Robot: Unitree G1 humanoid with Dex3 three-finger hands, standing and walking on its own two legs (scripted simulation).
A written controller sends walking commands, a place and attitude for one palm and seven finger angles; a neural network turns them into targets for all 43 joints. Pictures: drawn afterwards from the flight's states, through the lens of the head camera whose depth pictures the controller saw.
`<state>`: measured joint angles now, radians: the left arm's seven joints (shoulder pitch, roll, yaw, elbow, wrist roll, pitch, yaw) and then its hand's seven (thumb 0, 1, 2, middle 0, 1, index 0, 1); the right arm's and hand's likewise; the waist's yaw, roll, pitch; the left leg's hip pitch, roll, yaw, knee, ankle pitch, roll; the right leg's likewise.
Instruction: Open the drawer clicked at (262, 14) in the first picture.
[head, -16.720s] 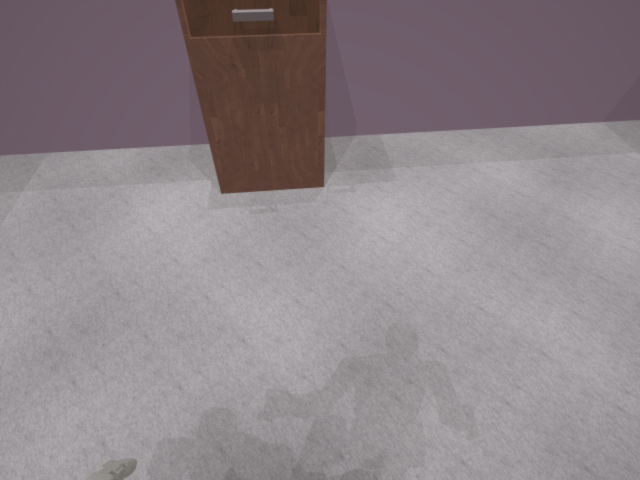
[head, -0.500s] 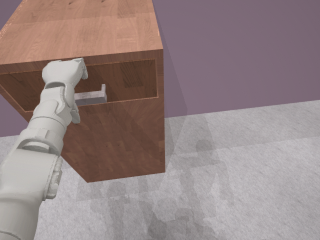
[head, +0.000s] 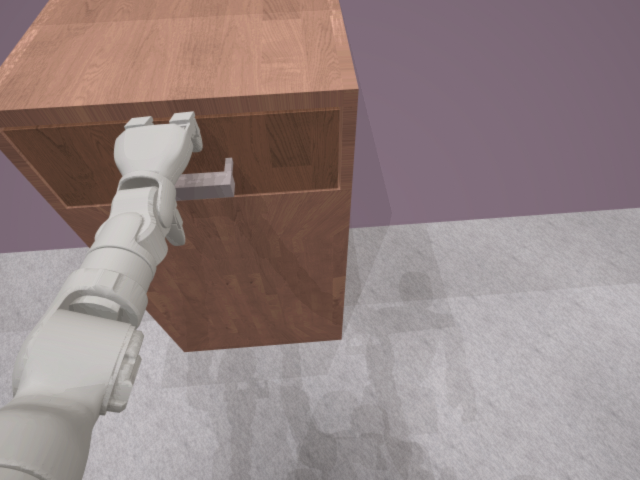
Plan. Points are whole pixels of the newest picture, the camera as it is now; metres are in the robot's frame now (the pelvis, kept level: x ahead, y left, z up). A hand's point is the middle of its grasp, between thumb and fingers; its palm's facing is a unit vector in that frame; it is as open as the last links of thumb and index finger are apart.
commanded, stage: lower the fingers behind the handle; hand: left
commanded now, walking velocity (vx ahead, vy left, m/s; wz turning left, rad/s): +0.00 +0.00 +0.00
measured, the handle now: (187, 176) +0.54 +0.18 +0.05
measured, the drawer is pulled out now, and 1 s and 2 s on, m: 0.00 0.00 0.00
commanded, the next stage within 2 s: close the thumb around the handle in 1.04 s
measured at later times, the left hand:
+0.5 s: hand (176, 209) +0.48 +0.19 +0.04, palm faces -0.02 +0.00 -1.00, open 13.9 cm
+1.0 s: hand (178, 211) +0.49 +0.20 +0.03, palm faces -0.05 -0.03 -1.00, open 13.8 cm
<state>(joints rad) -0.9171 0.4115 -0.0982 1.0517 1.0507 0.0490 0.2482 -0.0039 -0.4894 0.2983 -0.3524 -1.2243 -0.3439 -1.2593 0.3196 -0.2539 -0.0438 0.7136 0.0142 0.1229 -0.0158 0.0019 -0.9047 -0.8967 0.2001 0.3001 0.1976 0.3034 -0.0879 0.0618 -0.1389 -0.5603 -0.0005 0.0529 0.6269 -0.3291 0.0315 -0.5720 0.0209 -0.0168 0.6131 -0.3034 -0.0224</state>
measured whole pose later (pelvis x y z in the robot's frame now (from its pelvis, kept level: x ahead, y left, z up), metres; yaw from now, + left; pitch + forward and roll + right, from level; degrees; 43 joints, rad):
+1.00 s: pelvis +0.00 +0.00 -0.01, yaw -1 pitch +18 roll -1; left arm -0.86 0.46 -0.05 1.09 1.08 -0.03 0.30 0.00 -0.49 0.30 -0.30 -1.20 -0.32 -1.20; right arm 0.37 -0.25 -0.06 0.71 0.00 0.09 -0.03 0.00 -0.90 -0.90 0.20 0.30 0.20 0.30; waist -0.12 0.05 -0.14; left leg -0.67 0.02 0.06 0.71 -0.36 0.03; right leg -0.68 0.04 -0.01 0.68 -0.32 -0.03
